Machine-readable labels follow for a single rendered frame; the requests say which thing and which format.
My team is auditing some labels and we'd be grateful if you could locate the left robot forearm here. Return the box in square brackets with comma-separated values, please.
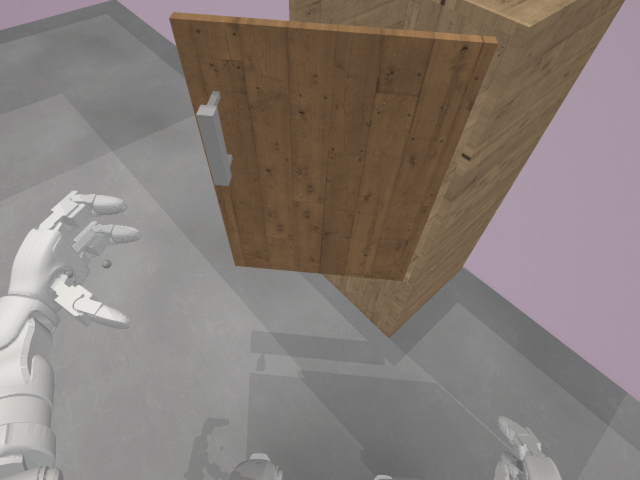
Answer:
[0, 295, 60, 479]

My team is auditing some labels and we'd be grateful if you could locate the left robot hand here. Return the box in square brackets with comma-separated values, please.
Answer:
[8, 191, 142, 329]

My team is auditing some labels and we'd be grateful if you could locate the handle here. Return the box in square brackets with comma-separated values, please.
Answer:
[196, 91, 233, 186]

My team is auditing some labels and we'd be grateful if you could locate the robot left shin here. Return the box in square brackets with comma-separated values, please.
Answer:
[250, 453, 270, 461]

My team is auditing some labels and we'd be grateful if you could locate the right robot hand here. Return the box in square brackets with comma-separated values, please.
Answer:
[494, 416, 562, 480]

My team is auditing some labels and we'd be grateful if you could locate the cupboard door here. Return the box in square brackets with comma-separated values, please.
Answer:
[169, 12, 498, 281]

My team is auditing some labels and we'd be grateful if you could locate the left robot thigh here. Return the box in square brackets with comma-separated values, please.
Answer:
[226, 459, 283, 480]

